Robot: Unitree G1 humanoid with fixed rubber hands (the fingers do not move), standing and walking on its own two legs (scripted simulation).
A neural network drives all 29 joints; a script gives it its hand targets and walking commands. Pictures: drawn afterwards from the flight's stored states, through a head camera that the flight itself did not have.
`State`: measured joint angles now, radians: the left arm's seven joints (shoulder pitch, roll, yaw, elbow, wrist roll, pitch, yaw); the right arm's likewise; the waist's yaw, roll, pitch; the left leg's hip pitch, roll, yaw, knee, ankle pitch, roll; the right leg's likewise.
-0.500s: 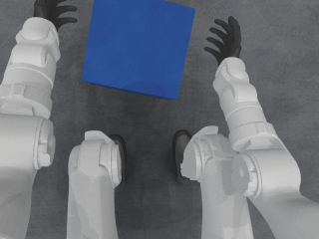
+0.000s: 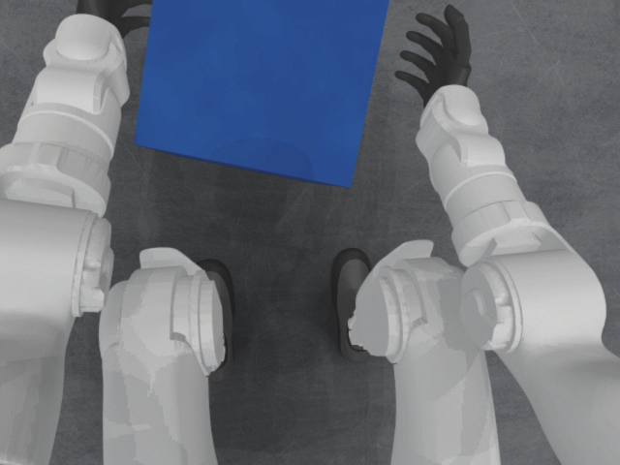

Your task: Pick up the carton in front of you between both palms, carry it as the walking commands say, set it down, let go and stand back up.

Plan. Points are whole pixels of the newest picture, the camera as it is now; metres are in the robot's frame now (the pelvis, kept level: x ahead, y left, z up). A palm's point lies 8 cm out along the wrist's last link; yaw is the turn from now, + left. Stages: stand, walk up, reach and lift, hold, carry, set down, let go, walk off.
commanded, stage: reach and lift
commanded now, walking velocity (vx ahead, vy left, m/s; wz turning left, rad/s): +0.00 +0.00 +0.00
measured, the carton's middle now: (260, 90) +0.50 +0.06 -0.25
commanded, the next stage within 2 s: none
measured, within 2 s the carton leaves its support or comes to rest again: leaves its support in 0.52 s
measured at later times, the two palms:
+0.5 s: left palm (113, 18) +0.54 +0.20 -0.17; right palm (412, 65) +0.52 -0.10 -0.15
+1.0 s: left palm out of the picture +0.48 +0.21 +0.02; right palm (516, 44) +0.48 -0.09 +0.03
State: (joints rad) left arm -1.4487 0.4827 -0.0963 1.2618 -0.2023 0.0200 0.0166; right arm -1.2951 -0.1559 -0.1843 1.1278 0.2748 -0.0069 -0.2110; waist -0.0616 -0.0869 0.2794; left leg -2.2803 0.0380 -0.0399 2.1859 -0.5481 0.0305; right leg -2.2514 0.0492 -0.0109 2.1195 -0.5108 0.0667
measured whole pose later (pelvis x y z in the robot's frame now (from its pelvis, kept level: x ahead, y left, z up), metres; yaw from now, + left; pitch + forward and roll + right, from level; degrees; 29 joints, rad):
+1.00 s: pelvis +0.01 -0.02 +0.08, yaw +7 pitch +40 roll -3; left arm -1.12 0.14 0.32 0.95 0.21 0.30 0.00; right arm -0.95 0.12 -0.55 0.69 -0.15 0.26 -0.17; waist -0.02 -0.03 -0.15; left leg -2.09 -0.06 -0.07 1.89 -0.50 -0.03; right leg -2.05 0.11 0.04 1.88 -0.53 0.07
